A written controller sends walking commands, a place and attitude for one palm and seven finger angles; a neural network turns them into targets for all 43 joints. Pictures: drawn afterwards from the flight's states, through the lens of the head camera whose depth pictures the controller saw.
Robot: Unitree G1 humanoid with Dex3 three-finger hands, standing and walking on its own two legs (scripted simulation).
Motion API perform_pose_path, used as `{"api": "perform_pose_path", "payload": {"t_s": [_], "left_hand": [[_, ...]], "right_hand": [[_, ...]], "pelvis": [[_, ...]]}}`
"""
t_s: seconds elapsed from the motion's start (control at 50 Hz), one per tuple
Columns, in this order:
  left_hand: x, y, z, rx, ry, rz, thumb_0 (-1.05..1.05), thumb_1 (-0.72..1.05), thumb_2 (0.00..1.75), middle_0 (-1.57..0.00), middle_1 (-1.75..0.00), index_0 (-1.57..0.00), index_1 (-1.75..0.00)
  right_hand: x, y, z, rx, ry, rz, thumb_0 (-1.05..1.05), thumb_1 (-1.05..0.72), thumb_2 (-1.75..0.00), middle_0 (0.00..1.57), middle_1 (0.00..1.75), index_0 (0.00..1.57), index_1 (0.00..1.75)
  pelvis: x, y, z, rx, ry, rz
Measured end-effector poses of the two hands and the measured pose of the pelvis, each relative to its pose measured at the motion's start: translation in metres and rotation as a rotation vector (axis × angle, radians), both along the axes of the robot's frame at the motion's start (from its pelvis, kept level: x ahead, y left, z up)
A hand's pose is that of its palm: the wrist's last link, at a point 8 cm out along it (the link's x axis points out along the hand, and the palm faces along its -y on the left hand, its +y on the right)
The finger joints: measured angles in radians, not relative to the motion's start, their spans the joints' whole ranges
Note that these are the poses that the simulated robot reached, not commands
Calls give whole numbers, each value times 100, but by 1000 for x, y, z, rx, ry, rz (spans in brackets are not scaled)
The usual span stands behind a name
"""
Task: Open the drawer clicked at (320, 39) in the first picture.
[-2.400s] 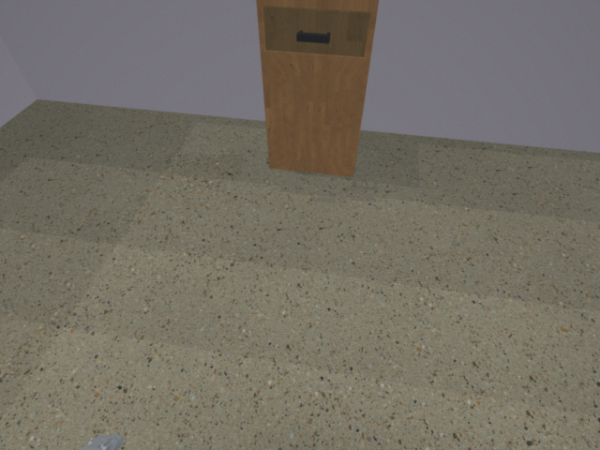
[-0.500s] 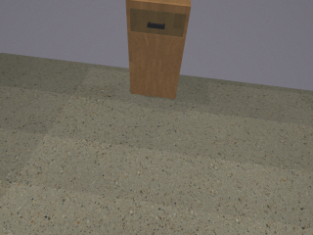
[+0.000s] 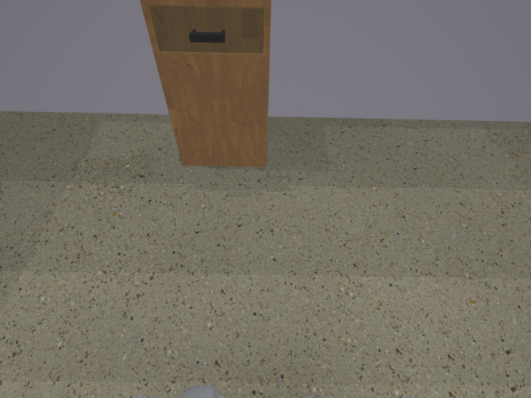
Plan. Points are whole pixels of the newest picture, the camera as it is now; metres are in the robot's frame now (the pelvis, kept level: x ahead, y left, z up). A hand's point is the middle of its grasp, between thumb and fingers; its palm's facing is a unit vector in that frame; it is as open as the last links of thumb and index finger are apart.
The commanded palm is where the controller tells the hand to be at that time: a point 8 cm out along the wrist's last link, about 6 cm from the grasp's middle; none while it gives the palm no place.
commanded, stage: walk to a spot facing it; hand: left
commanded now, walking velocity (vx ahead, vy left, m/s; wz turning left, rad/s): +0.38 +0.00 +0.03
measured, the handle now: (208, 34) +1.28 +0.22 -0.05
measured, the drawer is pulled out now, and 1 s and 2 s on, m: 0.00 0.00 0.00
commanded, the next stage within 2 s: turn to face it in 0.70 s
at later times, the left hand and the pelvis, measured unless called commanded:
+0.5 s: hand (130, 369) +0.20 +0.24 -0.16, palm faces +0.04 -0.99 -0.14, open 7.4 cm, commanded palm none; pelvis +0.21 +0.07 +0.02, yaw -2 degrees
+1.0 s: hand (202, 212) +0.54 +0.16 -0.15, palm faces -0.13 -0.96 -0.24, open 7.2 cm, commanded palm none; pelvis +0.41 -0.01 +0.01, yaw -8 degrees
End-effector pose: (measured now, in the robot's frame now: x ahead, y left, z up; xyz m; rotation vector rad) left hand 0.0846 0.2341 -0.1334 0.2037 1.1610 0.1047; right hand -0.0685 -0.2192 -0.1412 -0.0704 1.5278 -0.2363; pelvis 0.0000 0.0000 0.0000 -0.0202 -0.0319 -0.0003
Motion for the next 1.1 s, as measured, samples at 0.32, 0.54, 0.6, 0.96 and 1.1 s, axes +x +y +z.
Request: {"api": "perform_pose_path", "payload": {"t_s": [0.32, 0.54, 0.6, 0.96, 1.1], "left_hand": [[3, 32, -22, -101, 267, 172, 0, 92, 90, -20, -29, -20, -30], [143, 60, 1, -75, 230, 89, 1, 91, 90, -20, -29, -19, -30], [195, 56, 3, -69, 192, 52, 1, 91, 90, -20, -29, -19, -30], [446, -30, 9, 8, -29, -138, 0, 91, 90, -20, -29, -19, -30], [458, -25, 19, 13, -23, -81, -1, 95, 90, -20, -29, -20, -30]], "right_hand": [[315, 38, 35, -65, -442, 234, 1, -91, -90, 19, 30, 20, 30], [289, 50, 38, -93, -200, 62, -1, -95, -90, 20, 30, 20, 30], [272, 56, 33, -66, -99, 10, 0, -94, -90, 20, 30, 20, 30], [382, 20, -10, 46, -19, -154, 1, -91, -90, 20, 30, 20, 30], [486, -9, 2, -10, -198, -61, 2, -94, -90, 19, 30, 20, 30]], "pelvis": [[140, 47, 2, -22, 13, 15], [230, 66, 23, 2, 23, -44], [256, 62, 23, 8, 22, -65], [403, -6, 1, 15, -14, -139], [435, -9, 12, 1, -5, -109]]}}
